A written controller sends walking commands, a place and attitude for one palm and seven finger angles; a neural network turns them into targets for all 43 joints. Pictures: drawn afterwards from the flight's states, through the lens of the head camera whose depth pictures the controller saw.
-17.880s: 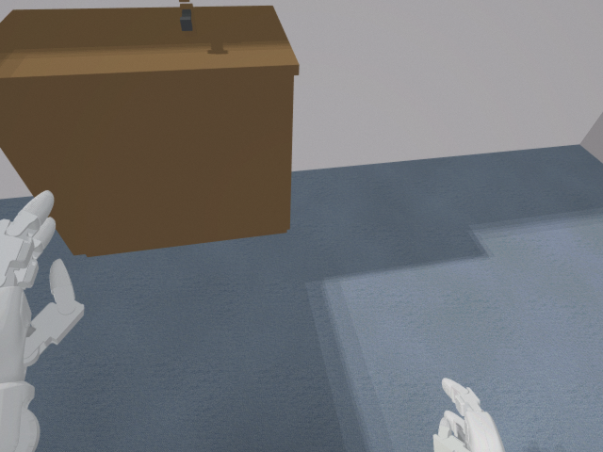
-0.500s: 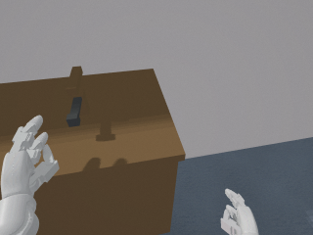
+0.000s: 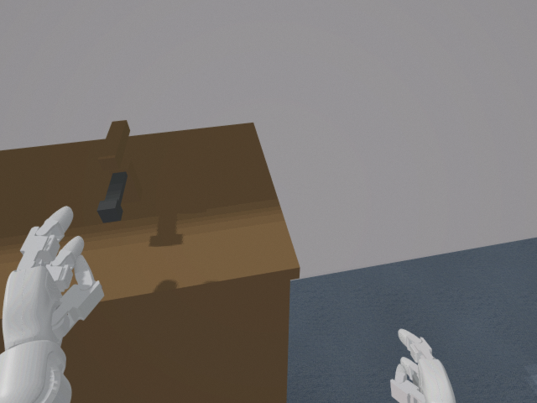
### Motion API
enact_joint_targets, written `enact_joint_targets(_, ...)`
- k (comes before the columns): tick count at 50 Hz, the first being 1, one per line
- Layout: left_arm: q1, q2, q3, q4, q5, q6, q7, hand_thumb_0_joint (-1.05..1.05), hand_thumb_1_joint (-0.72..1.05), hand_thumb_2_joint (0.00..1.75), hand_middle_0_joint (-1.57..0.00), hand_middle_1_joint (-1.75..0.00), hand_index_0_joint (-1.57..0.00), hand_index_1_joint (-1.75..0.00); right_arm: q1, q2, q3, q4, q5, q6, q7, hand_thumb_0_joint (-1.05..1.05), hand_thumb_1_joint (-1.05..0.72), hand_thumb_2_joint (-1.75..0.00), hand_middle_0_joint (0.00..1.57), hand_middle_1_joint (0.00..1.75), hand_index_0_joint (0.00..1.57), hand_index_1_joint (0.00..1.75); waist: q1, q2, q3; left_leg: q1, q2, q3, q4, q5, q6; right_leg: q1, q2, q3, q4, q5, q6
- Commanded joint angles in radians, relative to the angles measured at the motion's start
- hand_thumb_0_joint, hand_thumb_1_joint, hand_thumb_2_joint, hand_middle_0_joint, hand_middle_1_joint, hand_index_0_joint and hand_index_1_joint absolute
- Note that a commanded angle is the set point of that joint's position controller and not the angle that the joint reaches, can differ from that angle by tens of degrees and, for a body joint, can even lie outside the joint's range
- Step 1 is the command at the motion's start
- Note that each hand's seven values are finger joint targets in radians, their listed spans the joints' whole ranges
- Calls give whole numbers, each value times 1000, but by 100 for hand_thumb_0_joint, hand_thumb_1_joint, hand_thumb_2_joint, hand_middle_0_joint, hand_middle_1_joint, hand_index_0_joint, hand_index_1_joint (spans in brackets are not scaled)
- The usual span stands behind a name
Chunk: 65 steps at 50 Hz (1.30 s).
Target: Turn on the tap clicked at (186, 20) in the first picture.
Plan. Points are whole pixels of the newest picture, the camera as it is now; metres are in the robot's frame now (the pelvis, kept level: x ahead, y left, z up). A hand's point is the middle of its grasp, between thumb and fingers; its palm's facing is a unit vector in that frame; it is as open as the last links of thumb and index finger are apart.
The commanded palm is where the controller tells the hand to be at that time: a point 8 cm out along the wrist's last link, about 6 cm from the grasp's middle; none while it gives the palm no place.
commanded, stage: turn the palm inward beside the body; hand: left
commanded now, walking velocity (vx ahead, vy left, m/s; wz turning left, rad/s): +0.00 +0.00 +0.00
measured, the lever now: (110, 210) +0.35 +0.32 +0.12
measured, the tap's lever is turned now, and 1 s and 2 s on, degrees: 0 0 0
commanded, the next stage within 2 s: reach beside the lever's end, fingers flat in 0.32 s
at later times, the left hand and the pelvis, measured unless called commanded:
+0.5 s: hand (120, 290) +0.19 +0.20 +0.16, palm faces +0.47 -0.87 -0.14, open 7.4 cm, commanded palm +0.14 +0.26 +0.17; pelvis +0.00 -0.02 +0.00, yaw +0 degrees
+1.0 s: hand (106, 268) +0.23 +0.25 +0.14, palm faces +0.48 -0.87 -0.11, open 7.4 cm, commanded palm +0.18 +0.29 +0.15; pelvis +0.01 +0.01 +0.00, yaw -1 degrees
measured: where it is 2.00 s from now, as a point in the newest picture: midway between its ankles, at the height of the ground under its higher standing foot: outside the picture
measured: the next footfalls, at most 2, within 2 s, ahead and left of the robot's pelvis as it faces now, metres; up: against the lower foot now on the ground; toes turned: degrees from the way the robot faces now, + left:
none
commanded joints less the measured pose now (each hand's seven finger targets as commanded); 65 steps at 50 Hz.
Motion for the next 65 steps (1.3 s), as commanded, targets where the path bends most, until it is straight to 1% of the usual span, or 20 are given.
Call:
enact_joint_targets(1,-91,145,104,-200,14,-72,6,0,90,90,-20,-30,-20,-30,-171,-98,-47,-168,0,-63,-1,0,-90,-90,20,30,20,30,10,6,-52,26,25,15,-71,190,22,-17,-68,56,-143,200,59)
enact_joint_targets(5,-92,127,85,-196,-2,-67,-11,0,90,90,-20,-30,-20,-30,-166,-99,-50,-181,6,-64,-4,0,-90,-90,20,30,20,30,-2,-70,-59,12,25,17,-59,180,30,1,-88,85,-155,264,86)
enact_joint_targets(11,-108,165,125,-210,10,-91,15,0,90,90,-20,-30,-20,-30,-166,-89,-53,-169,5,-73,-3,0,-90,-90,20,30,20,30,4,-41,-44,-4,22,21,-35,145,28,-5,-113,137,-188,238,104)
enact_joint_targets(15,-100,140,95,-209,10,-103,19,0,90,90,-20,-30,-20,-30,-165,-88,-54,-174,5,-78,2,0,-90,-90,20,30,20,30,-4,-39,-50,-24,25,18,-23,130,24,-3,-129,157,-186,231,110)
enact_joint_targets(21,-94,156,104,-180,3,-86,12,0,90,90,-20,-30,-20,-30,-184,-87,-55,-167,10,-80,-6,0,-90,-90,20,30,20,30,2,-57,-5,-43,25,14,-20,71,24,-30,-137,182,-232,76,110)
enact_joint_targets(25,-169,172,135,-118,-15,-78,15,0,90,90,-20,-30,-20,-30,-195,-91,-60,-158,12,-75,-15,0,-90,-90,20,30,20,30,-10,-118,2,-71,29,1,-17,49,21,-39,-148,204,-242,31,121)
enact_joint_targets(26,-170,192,162,-101,-11,-74,21,0,90,90,-20,-30,-20,-30,-197,-88,-61,-145,14,-72,-16,0,-90,-90,20,30,20,30,0,-70,14,-66,29,3,-17,47,19,-48,-144,201,-251,-4,114)
enact_joint_targets(31,-222,188,150,-86,-2,-97,12,0,90,90,-20,-30,-20,-30,-178,-91,-60,-141,10,-75,-16,0,-90,-90,20,30,20,30,-4,-7,-46,-30,23,8,-36,89,25,-35,-122,155,-198,113,100)
enact_joint_targets(34,-252,166,127,-63,-10,-122,-12,0,90,90,-20,-30,-20,-30,-156,-99,-58,-148,9,-89,-20,0,-90,-90,20,30,20,30,-17,-43,-68,-15,21,5,-48,118,30,-30,-103,125,-169,170,93)
enact_joint_targets(39,-214,159,135,-26,-10,-133,-33,0,90,90,-20,-30,-20,-30,-135,-105,-62,-156,6,-88,-23,0,-90,-90,20,30,20,30,-7,-54,-97,18,18,10,-68,199,32,-9,-75,72,-129,274,78)
enact_joint_targets(41,-225,171,147,-27,-1,-130,-27,0,90,90,-20,-30,-20,-30,-138,-103,-61,-152,7,-81,-25,0,-90,-90,20,30,20,30,2,3,-83,31,18,13,-77,217,27,-13,-67,60,-127,260,65)
enact_joint_targets(44,-229,131,106,-57,10,-139,-15,0,90,90,-20,-29,-20,-29,-130,-104,-62,-171,2,-81,-17,0,-90,-90,20,30,20,30,-4,7,-106,56,24,5,-84,273,18,-12,-60,41,-107,286,55)
enact_joint_targets(46,-208,152,132,-48,21,-141,-1,0,90,90,-20,-29,-20,-29,-121,-104,-63,-162,-3,-76,-14,0,-90,-90,20,30,20,30,7,18,-100,61,26,2,-87,303,8,-9,-54,35,-102,297,50)
enact_joint_targets(47,-206,136,121,-36,19,-143,1,0,90,90,-19,-29,-19,-29,-113,-104,-65,-166,-2,-71,-12,0,-90,-90,20,30,20,30,-2,-23,-97,51,30,-1,-91,296,7,-11,-54,30,-101,287,51)
enact_joint_targets(51,-240,150,123,-33,39,-154,16,0,90,90,-19,-28,-19,-28,-120,-104,-65,-160,-6,-60,-13,0,-90,-90,20,30,20,30,-3,10,-81,61,33,-6,-102,284,-4,-25,-47,29,-108,241,45)
enact_joint_targets(53,-268,111,79,-29,39,-160,15,0,90,90,-19,-27,-19,-27,-123,-103,-64,-166,-6,-58,-12,0,-90,-90,20,30,20,30,-15,-2,-79,62,33,-9,-104,271,-5,-33,-47,28,-108,224,46)
enact_joint_targets(56,-315,155,118,13,44,-156,20,0,90,90,-19,-26,-19,-26,-132,-104,-61,-148,-3,-44,-20,0,-90,-90,20,30,20,30,-15,19,-49,47,32,-13,-122,208,-6,-44,-44,32,-127,157,43)
enact_joint_targets(59,-386,123,74,37,41,-160,18,0,90,90,-19,-26,-19,-26,-147,-103,-55,-150,-4,-43,-23,0,-90,-90,20,30,20,30,-33,10,-53,50,28,-20,-129,159,0,-54,-45,36,-135,119,45)
enact_joint_targets(61,-429,178,129,95,43,-152,22,0,90,90,-18,-25,-18,-25,-154,-107,-53,-129,-2,-33,-32,0,-90,-90,20,30,20,30,-28,5,-35,36,24,-18,-139,115,6,-56,-43,43,-153,82,45)
enact_joint_targets(65,-532,184,124,161,38,-154,15,0,90,90,-18,-24,-18,-24,-171,-109,-53,-127,-1,-28,-38,0,-90,-90,20,30,20,30,-39,5,-69,39,20,-14,-146,69,12,-46,-46,51,-165,44,47)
